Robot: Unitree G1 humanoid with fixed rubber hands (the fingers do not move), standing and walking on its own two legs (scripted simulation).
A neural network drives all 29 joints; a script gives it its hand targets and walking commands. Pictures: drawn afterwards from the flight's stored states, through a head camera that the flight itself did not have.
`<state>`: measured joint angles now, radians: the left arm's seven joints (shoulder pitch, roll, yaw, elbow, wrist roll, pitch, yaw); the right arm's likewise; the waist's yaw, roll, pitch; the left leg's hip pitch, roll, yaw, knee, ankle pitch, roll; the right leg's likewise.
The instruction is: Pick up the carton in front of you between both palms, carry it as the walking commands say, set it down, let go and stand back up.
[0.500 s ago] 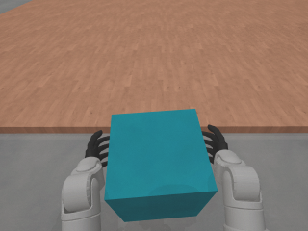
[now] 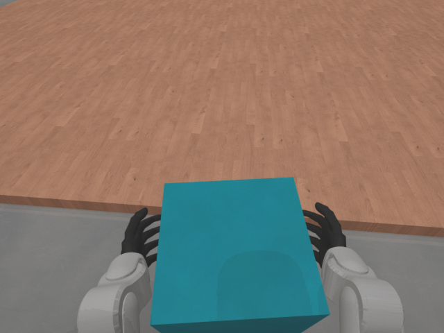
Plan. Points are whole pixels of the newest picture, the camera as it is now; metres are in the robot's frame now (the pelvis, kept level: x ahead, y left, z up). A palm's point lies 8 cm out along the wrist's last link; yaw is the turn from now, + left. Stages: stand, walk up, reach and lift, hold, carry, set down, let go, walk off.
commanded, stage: carry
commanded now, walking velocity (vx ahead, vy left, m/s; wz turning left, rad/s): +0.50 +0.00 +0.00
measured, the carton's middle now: (232, 267) +0.24 +0.01 +0.02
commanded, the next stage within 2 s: none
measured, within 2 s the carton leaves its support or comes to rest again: neither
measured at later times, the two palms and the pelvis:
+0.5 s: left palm (170, 119) +0.57 +0.16 +0.09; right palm (295, 120) +0.56 -0.14 +0.10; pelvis +0.33 +0.02 +0.01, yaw -3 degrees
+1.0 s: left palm (197, 40) +1.01 +0.13 +0.12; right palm (286, 39) +1.00 -0.18 +0.13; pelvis +0.64 -0.01 -0.01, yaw -2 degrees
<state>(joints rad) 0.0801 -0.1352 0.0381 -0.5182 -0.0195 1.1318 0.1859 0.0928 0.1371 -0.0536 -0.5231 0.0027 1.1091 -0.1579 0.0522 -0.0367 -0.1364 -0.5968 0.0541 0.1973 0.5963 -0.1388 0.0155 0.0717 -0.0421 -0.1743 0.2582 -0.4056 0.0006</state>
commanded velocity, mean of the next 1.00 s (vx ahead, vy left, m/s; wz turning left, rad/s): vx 0.32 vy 0.00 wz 0.00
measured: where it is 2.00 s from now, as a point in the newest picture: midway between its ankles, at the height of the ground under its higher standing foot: (237, 191)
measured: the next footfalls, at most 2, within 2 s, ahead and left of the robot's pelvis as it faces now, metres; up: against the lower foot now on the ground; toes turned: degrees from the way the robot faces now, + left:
left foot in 0.06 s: +0.24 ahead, +0.09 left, +0.00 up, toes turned +10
right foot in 0.60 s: +0.59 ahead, -0.10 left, +0.00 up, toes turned -13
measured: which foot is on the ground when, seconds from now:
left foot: up 0.00-0.04, down 0.06-0.62, up 0.64-0.92, down 0.94-1.00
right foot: down 0.00-0.10, up 0.12-0.58, down 0.60-1.00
